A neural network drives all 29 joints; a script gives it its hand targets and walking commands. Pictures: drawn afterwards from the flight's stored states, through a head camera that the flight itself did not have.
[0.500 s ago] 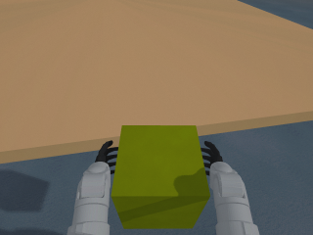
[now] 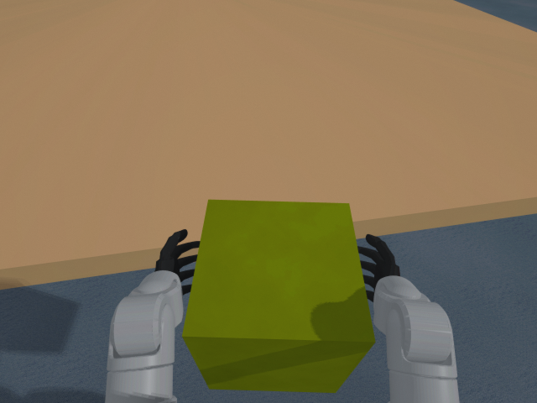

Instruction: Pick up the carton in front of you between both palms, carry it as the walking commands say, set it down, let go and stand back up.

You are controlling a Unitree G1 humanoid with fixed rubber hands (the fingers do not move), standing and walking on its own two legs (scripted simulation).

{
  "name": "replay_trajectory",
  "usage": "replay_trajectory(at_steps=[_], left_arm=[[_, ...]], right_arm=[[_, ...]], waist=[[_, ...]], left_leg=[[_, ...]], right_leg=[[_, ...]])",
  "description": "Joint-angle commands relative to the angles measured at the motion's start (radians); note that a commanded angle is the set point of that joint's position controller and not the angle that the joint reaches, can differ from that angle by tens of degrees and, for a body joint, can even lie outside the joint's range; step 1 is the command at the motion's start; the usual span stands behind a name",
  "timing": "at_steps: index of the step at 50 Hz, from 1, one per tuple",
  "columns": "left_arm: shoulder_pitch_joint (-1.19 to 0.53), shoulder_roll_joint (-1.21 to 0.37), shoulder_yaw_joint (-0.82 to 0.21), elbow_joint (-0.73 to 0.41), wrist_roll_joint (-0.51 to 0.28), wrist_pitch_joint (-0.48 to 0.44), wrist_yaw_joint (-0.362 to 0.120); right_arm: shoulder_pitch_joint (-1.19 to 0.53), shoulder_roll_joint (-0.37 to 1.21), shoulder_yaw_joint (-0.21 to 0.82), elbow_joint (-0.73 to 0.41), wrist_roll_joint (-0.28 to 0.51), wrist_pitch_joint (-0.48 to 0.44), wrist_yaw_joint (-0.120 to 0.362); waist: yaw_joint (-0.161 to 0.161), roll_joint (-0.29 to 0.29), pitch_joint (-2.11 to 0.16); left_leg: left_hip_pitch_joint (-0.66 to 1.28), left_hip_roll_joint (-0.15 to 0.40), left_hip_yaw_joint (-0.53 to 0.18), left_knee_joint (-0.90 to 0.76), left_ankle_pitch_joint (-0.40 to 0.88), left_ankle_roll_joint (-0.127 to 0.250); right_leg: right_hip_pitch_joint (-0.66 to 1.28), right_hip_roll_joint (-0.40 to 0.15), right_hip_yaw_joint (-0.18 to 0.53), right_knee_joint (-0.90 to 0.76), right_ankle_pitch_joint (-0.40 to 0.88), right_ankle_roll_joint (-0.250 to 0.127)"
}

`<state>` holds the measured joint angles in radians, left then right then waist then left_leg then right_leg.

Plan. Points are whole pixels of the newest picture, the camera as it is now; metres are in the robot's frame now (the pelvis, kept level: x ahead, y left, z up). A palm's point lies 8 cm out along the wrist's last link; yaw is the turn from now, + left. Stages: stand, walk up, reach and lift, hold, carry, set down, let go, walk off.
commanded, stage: carry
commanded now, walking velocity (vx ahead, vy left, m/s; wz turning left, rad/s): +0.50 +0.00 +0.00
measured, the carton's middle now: (275, 301) +0.29 +0.00 +0.01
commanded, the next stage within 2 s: none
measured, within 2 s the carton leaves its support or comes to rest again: neither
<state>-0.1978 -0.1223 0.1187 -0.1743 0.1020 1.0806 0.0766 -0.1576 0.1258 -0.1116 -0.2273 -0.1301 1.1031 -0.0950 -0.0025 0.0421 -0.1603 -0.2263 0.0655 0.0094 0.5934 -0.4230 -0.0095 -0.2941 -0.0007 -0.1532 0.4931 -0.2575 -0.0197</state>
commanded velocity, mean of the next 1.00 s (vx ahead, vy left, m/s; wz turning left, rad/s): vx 0.34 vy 0.00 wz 0.00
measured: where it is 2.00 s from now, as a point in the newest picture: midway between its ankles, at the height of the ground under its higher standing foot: (268, 301)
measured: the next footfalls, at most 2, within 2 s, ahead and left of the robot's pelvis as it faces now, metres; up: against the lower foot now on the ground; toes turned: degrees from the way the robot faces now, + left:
left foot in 0.24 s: +0.24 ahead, +0.12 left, +0.00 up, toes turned +10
right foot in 0.70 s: +0.59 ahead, -0.06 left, +0.00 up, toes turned -10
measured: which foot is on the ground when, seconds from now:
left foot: up 0.00-0.22, down 0.24-0.72, up 0.74-1.00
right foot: down 0.00-0.26, up 0.28-0.68, down 0.70-1.00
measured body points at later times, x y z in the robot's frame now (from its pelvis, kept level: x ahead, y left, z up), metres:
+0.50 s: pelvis +0.27 +0.05 +0.02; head +0.29 +0.06 +0.47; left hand +0.57 +0.19 +0.09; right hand +0.55 -0.12 +0.10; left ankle +0.20 +0.12 -0.73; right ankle +0.31 -0.09 -0.67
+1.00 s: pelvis +0.56 +0.02 +0.01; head +0.64 +0.01 +0.45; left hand +0.94 +0.18 +0.15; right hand +0.96 -0.12 +0.15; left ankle +0.65 +0.14 -0.69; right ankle +0.56 -0.05 -0.73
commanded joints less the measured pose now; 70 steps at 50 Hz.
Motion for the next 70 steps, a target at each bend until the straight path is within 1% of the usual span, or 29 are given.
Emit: replay_trajectory(at_steps=[1,2,4,9,11,12,13,14,15,18,21,30,33,34,35,36,37,40,42,48,51,53,54,55,56,57,60,64,70], left_arm=[[-0.375,-0.874,-0.698,-0.098,-0.345,0.050,-0.224],[-0.378,-0.888,-0.704,-0.139,-0.343,0.064,-0.217],[-0.386,-0.928,-0.720,-0.214,-0.362,0.085,-0.214],[-0.425,-0.871,-0.739,-0.286,-0.416,0.131,-0.224],[-0.427,-0.837,-0.737,-0.285,-0.425,0.151,-0.231],[-0.434,-0.816,-0.732,-0.285,-0.427,0.161,-0.233],[-0.465,-0.787,-0.724,-0.293,-0.430,0.175,-0.237],[-0.510,-0.792,-0.727,-0.293,-0.447,0.191,-0.241],[-0.519,-0.806,-0.730,-0.260,-0.450,0.196,-0.245],[-0.510,-0.869,-0.714,-0.213,-0.441,0.187,-0.250],[-0.462,-0.934,-0.717,-0.189,-0.397,0.158,-0.237],[-0.555,-0.837,-0.722,-0.337,-0.376,0.150,-0.185],[-0.623,-0.735,-0.706,-0.314,-0.390,0.182,-0.180],[-0.648,-0.704,-0.693,-0.288,-0.393,0.193,-0.179],[-0.674,-0.682,-0.677,-0.267,-0.396,0.204,-0.179],[-0.723,-0.625,-0.648,-0.231,-0.388,0.212,-0.179],[-0.744,-0.651,-0.648,-0.190,-0.419,0.225,-0.180],[-0.905,-0.752,-0.662,-0.190,-0.489,0.233,-0.195],[-1.020,-0.809,-0.665,-0.183,-0.528,0.228,-0.206],[-1.195,-0.802,-0.606,-0.080,-0.537,0.237,-0.204],[-1.226,-0.783,-0.559,0.040,-0.497,0.244,-0.194],[-1.273,-0.791,-0.529,0.105,-0.478,0.245,-0.187],[-1.286,-0.793,-0.513,0.144,-0.466,0.246,-0.184],[-1.322,-0.816,-0.500,0.174,-0.468,0.251,-0.181],[-1.339,-0.822,-0.486,0.199,-0.466,0.256,-0.179],[-1.368,-0.853,-0.477,0.205,-0.470,0.255,-0.178],[-1.430,-0.938,-0.445,0.186,-0.476,0.247,-0.171],[-1.393,-0.964,-0.440,0.114,-0.455,0.241,-0.154],[-1.228,-0.952,-0.509,0.066,-0.406,0.211,-0.155]], right_arm=[[-0.543,0.873,0.745,-0.158,0.432,0.050,0.262],[-0.534,0.882,0.747,-0.153,0.444,0.059,0.272],[-0.489,0.890,0.736,-0.173,0.455,0.073,0.278],[-0.460,0.860,0.711,-0.211,0.437,0.102,0.248],[-0.434,0.833,0.691,-0.196,0.415,0.117,0.238],[-0.425,0.820,0.677,-0.184,0.405,0.125,0.235],[-0.413,0.803,0.660,-0.166,0.391,0.132,0.231],[-0.436,0.796,0.645,-0.143,0.377,0.136,0.227],[-0.466,0.811,0.649,-0.164,0.387,0.143,0.226],[-0.530,0.888,0.681,-0.183,0.414,0.145,0.232],[-0.539,0.936,0.711,-0.191,0.448,0.131,0.254],[-0.621,0.802,0.720,-0.304,0.491,0.131,0.262],[-0.691,0.698,0.699,-0.294,0.476,0.159,0.240],[-0.724,0.668,0.693,-0.276,0.473,0.171,0.235],[-0.781,0.636,0.680,-0.257,0.474,0.182,0.230],[-0.827,0.658,0.685,-0.236,0.483,0.201,0.224],[-0.856,0.650,0.656,-0.199,0.478,0.211,0.218],[-0.952,0.733,0.623,-0.119,0.474,0.212,0.205],[-1.036,0.781,0.613,-0.101,0.466,0.205,0.196],[-1.208,0.790,0.587,-0.019,0.460,0.206,0.158],[-1.293,0.793,0.571,0.065,0.484,0.219,0.163],[-1.344,0.816,0.549,0.128,0.503,0.224,0.178],[-1.367,0.818,0.530,0.161,0.513,0.227,0.187],[-1.397,0.808,0.502,0.201,0.499,0.225,0.191],[-1.382,0.822,0.475,0.245,0.499,0.223,0.194],[-1.390,0.837,0.457,0.250,0.504,0.220,0.196],[-1.465,0.923,0.432,0.198,0.509,0.214,0.193],[-1.480,0.931,0.429,0.094,0.476,0.211,0.168],[-1.296,0.915,0.513,0.067,0.418,0.188,0.162]], waist=[[0.041,-0.349,-0.157],[0.040,-0.255,-0.118],[0.041,-0.122,-0.134],[0.023,-0.209,-0.118],[0.000,-0.152,-0.161],[-0.010,-0.102,-0.207],[-0.038,0.072,-0.215],[-0.035,0.263,-0.198],[-0.027,0.177,-0.194],[-0.018,-0.014,-0.181],[-0.019,0.040,-0.179],[-0.025,0.118,-0.054],[-0.002,0.135,-0.146],[0.032,0.088,-0.209],[0.074,0.002,-0.287],[0.068,-0.239,-0.353],[0.073,-0.294,-0.326],[0.046,-0.092,-0.268],[0.039,-0.119,-0.289],[0.030,-0.193,-0.319],[0.039,-0.192,-0.329],[0.017,-0.139,-0.310],[0.006,-0.077,-0.332],[0.007,0.043,-0.430],[-0.019,0.157,-0.466],[-0.019,0.171,-0.472],[0.003,0.097,-0.456],[0.006,-0.018,-0.511],[-0.011,0.003,-0.513]], left_leg=[[-0.593,-0.046,0.107,0.323,-0.114,0.008],[-0.657,-0.007,0.063,0.371,-0.180,0.024],[-0.644,0.022,0.047,0.315,-0.160,0.030],[-0.248,-0.051,0.184,-0.038,0.167,0.018],[0.076,-0.102,0.280,-0.133,0.280,0.025],[0.263,-0.067,0.245,-0.120,0.229,0.039],[0.364,0.134,-0.104,-0.281,0.000,0.083],[0.464,0.350,-0.534,-0.389,0.014,0.217],[0.456,0.389,-0.553,-0.372,0.100,0.262],[0.352,0.317,-0.304,-0.360,0.345,0.198],[0.343,0.246,-0.122,-0.380,0.487,0.151],[0.321,0.146,0.110,-0.366,0.738,0.124],[0.309,0.121,0.198,-0.134,0.972,0.086],[0.236,0.084,0.234,0.055,0.920,0.062],[0.064,0.068,0.208,0.284,0.633,0.052],[-0.238,-0.062,0.167,0.596,0.252,0.011],[-0.403,-0.122,0.051,0.773,-0.070,0.027],[-0.436,-0.004,-0.022,0.742,0.017,0.076],[-0.363,0.005,0.005,0.600,0.057,0.064],[-0.259,-0.078,0.102,0.171,0.192,0.044],[-0.188,-0.098,0.128,-0.019,0.370,0.053],[-0.008,-0.069,0.130,-0.230,0.631,0.062],[0.155,0.061,0.000,-0.170,0.925,0.082],[0.367,0.226,-0.160,-0.023,1.386,0.184],[0.446,0.266,-0.221,-0.003,1.423,0.254],[0.451,0.257,-0.217,-0.027,1.317,0.270],[0.341,0.160,-0.083,-0.003,1.214,0.191],[0.264,0.112,-0.031,0.045,1.202,0.158],[0.362,0.091,-0.020,0.056,1.272,0.172]], right_leg=[[0.601,-0.413,0.623,-0.228,0.156,-0.214],[0.591,-0.442,0.611,-0.217,0.274,-0.245],[0.576,-0.407,0.473,-0.224,0.258,-0.194],[0.303,-0.258,0.127,-0.226,0.226,-0.083],[0.133,-0.207,0.019,-0.059,0.244,-0.040],[0.024,-0.179,-0.032,0.083,0.241,-0.014],[-0.138,-0.099,-0.075,0.340,0.073,0.042],[-0.384,0.007,-0.029,0.572,-0.223,0.060],[-0.463,-0.059,0.100,0.709,-0.261,0.024],[-0.461,-0.144,0.142,0.662,-0.121,-0.004],[-0.398,-0.106,0.082,0.485,-0.031,0.010],[-0.270,-0.024,-0.068,0.059,0.233,-0.016],[0.011,0.043,-0.129,-0.001,0.258,-0.045],[0.199,0.066,-0.153,-0.024,0.200,-0.047],[0.418,-0.061,0.004,-0.015,0.084,-0.056],[0.595,-0.359,0.525,-0.081,0.000,-0.218],[0.599,-0.406,0.680,-0.194,0.123,-0.279],[0.433,-0.337,0.364,-0.117,0.569,-0.207],[0.365,-0.303,0.247,-0.134,0.609,-0.167],[0.336,-0.221,0.032,-0.037,0.873,-0.160],[0.360,-0.184,-0.009,0.057,0.781,-0.136],[0.266,-0.147,-0.024,0.164,0.566,-0.078],[0.138,-0.134,0.010,0.204,0.327,-0.037],[0.001,-0.066,0.047,0.261,-0.040,0.008],[-0.081,-0.040,0.077,0.257,-0.250,0.018],[-0.098,-0.039,0.097,0.233,-0.274,0.017],[0.054,-0.036,0.085,0.001,-0.042,0.012],[0.185,-0.069,0.098,0.112,0.342,0.009],[0.103,-0.044,0.075,0.040,0.360,0.034]])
